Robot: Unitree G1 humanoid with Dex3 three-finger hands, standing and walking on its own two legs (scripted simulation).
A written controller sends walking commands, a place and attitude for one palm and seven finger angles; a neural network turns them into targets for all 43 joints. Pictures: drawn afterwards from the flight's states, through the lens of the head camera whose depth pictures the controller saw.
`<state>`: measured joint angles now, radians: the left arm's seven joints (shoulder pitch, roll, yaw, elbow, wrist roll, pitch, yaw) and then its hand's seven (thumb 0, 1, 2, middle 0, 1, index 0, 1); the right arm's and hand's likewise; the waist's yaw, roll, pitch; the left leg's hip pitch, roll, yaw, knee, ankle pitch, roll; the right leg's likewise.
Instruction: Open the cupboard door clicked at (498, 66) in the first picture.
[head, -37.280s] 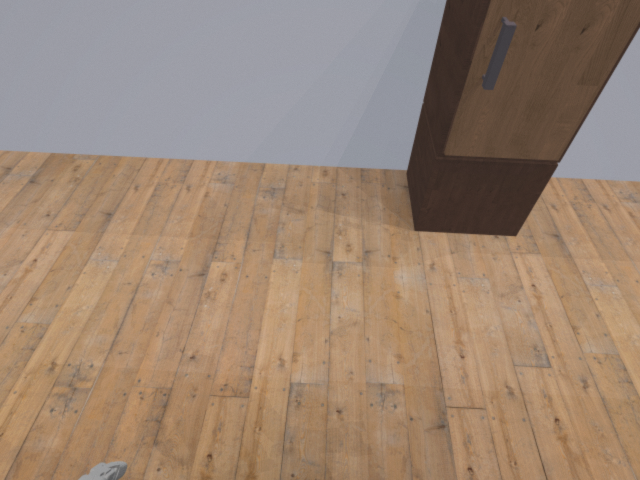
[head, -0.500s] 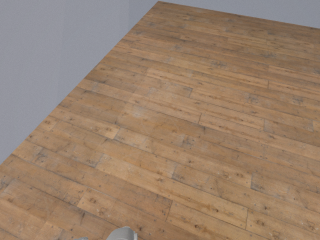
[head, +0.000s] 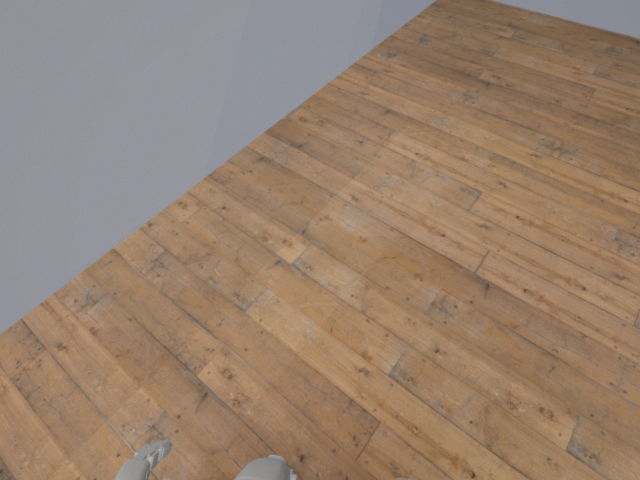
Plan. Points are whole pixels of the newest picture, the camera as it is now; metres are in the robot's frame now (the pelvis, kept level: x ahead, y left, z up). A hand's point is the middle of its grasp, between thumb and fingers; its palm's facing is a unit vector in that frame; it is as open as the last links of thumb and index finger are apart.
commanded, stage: turn to face it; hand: left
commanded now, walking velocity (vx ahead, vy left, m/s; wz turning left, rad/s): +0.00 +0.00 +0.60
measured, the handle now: out of the picture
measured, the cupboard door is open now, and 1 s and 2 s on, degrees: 41 41 41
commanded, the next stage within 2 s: none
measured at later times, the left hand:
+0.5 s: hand out of the picture +0.03 +0.23 -0.16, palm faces +0.34 -0.90 -0.27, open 7.4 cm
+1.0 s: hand out of the picture -0.02 +0.13 -0.15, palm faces +0.60 -0.77 -0.24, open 7.3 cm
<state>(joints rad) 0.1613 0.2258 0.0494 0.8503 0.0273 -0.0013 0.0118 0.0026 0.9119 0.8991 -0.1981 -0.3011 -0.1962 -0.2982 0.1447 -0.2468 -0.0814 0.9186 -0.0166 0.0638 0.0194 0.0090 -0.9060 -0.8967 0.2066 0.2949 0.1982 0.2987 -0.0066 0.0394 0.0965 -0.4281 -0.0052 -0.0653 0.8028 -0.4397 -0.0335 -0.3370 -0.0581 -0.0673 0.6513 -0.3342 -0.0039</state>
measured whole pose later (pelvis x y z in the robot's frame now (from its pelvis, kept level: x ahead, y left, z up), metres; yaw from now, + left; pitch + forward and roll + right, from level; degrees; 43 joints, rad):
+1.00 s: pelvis +0.04 -0.06 +0.01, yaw +37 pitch +0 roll +2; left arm 0.22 0.19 0.04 0.89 0.03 0.00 0.02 0.00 0.91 0.90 -0.20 -0.30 -0.20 -0.30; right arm 0.11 -0.24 -0.08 0.93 -0.01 0.08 0.04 0.01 -0.91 -0.90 0.20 0.29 0.19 0.30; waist 0.00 -0.04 0.13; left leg -0.38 0.02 0.08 0.79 -0.45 -0.06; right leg -0.20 -0.15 -0.23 0.55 -0.33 0.00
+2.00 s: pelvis +0.07 -0.05 +0.01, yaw +72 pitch +1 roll -1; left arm 0.17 0.27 0.08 0.90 0.02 0.05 0.01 0.01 0.91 0.90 -0.20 -0.30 -0.20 -0.30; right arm 0.13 -0.22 -0.05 0.90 -0.03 0.03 0.01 0.01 -0.91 -0.90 0.21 0.29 0.20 0.30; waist 0.01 -0.03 0.10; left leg -0.30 -0.01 -0.02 0.53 -0.25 0.02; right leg -0.46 -0.09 -0.03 1.02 -0.45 0.08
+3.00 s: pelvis +0.10 +0.02 +0.02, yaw +94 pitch +0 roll +1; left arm 0.31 0.15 0.05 1.00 0.03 -0.05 0.00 0.00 0.91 0.90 -0.20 -0.30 -0.20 -0.30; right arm 0.26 -0.23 -0.07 1.05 -0.03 0.05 0.03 0.01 -0.91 -0.90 0.20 0.29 0.19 0.30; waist 0.01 0.03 0.04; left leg -0.49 0.02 0.01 1.07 -0.31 -0.02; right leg -0.15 -0.09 -0.12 0.47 -0.31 0.02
